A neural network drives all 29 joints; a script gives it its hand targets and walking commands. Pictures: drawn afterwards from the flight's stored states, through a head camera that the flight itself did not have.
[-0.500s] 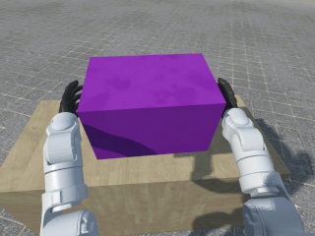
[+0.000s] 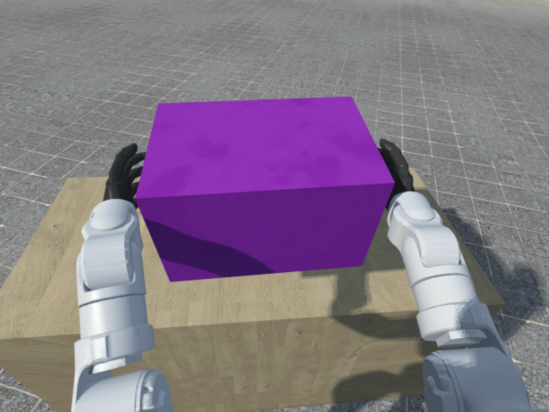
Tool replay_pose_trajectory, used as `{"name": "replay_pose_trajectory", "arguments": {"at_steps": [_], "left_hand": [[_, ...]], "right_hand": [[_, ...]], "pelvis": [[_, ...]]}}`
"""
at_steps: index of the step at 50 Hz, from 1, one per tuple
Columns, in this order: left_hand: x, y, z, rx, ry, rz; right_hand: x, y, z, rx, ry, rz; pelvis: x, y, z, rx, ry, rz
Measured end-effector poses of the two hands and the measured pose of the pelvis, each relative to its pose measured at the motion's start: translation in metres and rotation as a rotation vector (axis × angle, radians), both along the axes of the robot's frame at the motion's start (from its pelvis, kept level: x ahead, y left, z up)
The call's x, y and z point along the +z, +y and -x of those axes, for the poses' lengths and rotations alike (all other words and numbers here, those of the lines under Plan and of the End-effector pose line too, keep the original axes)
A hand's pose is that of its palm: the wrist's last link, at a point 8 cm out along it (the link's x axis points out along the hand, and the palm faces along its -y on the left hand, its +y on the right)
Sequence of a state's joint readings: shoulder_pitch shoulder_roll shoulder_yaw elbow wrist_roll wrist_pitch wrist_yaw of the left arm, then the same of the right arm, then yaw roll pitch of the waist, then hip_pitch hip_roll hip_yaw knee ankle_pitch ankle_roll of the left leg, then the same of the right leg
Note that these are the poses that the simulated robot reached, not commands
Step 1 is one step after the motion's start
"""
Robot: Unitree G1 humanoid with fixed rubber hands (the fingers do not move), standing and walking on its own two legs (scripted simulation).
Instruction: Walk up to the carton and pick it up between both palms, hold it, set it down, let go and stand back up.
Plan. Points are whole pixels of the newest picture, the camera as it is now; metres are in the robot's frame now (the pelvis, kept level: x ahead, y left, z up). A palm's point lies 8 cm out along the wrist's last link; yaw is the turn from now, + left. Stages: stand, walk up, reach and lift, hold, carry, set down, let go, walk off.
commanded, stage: hold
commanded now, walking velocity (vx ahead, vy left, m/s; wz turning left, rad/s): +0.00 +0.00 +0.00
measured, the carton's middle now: (263, 187) +0.40 +0.00 +0.15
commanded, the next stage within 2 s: none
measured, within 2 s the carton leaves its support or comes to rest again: neither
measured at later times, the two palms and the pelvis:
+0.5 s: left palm (118, 199) +0.35 +0.20 +0.18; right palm (396, 190) +0.35 -0.19 +0.18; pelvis +0.00 +0.00 +0.00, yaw +0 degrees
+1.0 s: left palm (119, 199) +0.35 +0.20 +0.18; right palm (395, 191) +0.35 -0.19 +0.17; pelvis +0.00 +0.00 +0.00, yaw +0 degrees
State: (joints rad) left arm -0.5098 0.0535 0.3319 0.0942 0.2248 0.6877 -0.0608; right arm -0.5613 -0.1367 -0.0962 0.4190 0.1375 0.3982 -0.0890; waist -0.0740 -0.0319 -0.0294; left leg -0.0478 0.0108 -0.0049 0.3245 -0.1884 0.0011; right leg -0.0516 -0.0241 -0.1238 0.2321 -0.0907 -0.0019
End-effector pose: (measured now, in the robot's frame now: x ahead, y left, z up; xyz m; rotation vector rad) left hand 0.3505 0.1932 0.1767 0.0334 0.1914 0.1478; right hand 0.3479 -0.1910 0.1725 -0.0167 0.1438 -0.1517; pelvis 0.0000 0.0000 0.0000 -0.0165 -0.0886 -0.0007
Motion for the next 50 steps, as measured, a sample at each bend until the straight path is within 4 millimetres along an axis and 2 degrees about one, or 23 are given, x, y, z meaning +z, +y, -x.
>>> {"name": "replay_pose_trajectory", "arguments": {"at_steps": [25, 33, 38, 44, 50], "left_hand": [[0.0076, 0.0022, 0.0027, 0.008, -0.02, -0.012], [-0.0005, 0.0004, -0.0002, 0.001, 0.01, -0.003], [0.0059, -0.0011, 0.0006, -0.001, -0.023, -0.018], [0.0002, -0.0013, -0.0009, 0.006, 0.017, -0.011], [0.0056, 0.0019, 0.0003, 0.009, -0.013, -0.022]], "right_hand": [[0.0046, 0.0023, -0.001, 0.011, -0.021, -0.002], [-0.0014, 0.0006, -0.0008, 0.003, 0.006, 0.003], [0.0056, -0.001, -0.0012, 0.005, -0.026, 0.007], [-0.0024, -0.0011, -0.0031, 0.006, 0.012, -0.003], [0.001, 0.0021, -0.0035, 0.011, -0.018, -0.003]], "pelvis": [[0.0001, -0.0024, 0.0042, 0.007, 0.004, -0.002], [0.0, -0.0024, 0.0054, 0.004, 0.004, -0.002], [0.0, -0.0022, 0.0039, 0.0, 0.01, 0.0], [0.0, -0.0024, 0.0033, 0.002, 0.0, -0.002], [0.0001, -0.002, 0.0016, 0.005, 0.003, 0.0]]}}
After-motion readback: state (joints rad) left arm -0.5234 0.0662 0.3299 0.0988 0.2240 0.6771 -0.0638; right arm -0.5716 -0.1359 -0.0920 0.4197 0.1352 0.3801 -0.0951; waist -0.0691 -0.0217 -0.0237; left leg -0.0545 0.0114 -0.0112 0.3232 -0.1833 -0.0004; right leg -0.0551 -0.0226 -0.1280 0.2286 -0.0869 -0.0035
